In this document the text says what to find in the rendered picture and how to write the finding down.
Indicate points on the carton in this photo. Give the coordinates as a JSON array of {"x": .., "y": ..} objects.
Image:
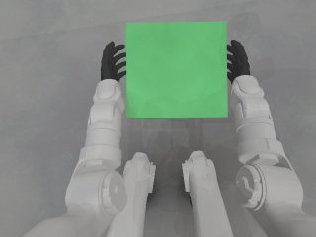
[{"x": 176, "y": 70}]

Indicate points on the robot right forearm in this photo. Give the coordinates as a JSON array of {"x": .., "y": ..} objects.
[{"x": 257, "y": 140}]

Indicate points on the robot left forearm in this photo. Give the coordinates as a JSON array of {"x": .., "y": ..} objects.
[{"x": 102, "y": 143}]

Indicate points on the right robot thigh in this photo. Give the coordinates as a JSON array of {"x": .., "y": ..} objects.
[{"x": 209, "y": 213}]

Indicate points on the right robot hand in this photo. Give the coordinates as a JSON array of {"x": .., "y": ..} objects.
[{"x": 239, "y": 65}]

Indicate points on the left robot hand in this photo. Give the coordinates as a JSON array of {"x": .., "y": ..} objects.
[{"x": 109, "y": 69}]

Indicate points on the left robot upper arm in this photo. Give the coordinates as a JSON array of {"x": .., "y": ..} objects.
[{"x": 93, "y": 199}]

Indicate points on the robot right shin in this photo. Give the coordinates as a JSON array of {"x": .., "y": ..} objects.
[{"x": 199, "y": 153}]

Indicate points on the right robot upper arm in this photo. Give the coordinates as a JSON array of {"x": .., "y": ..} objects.
[{"x": 273, "y": 195}]

